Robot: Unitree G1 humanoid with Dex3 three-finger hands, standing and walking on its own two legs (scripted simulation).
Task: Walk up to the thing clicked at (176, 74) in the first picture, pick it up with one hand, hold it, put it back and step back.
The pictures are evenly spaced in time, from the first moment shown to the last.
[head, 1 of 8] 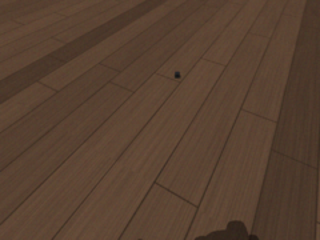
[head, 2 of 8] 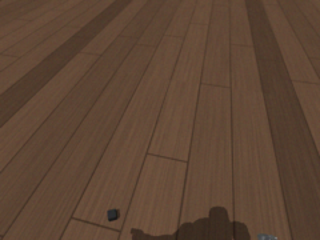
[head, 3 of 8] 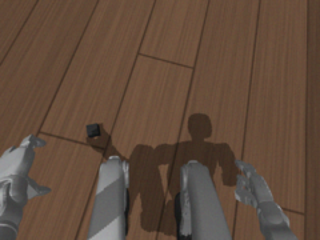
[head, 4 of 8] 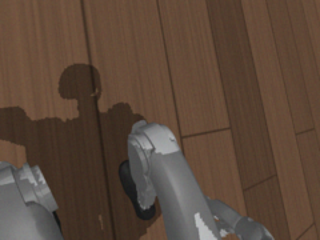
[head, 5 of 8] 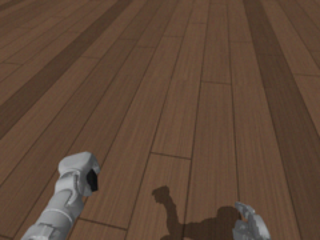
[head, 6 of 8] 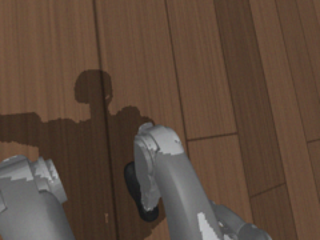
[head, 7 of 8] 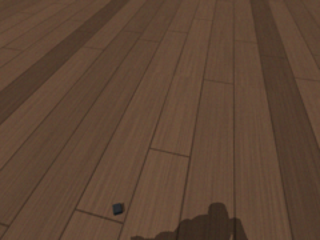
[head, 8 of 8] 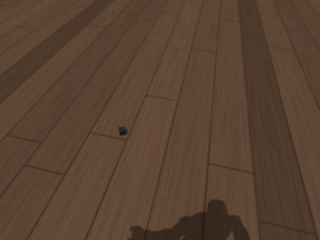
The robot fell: no
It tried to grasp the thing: yes
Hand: left
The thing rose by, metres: 0.68
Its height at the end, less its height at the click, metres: +0.00
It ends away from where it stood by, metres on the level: 0.02
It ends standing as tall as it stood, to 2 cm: yes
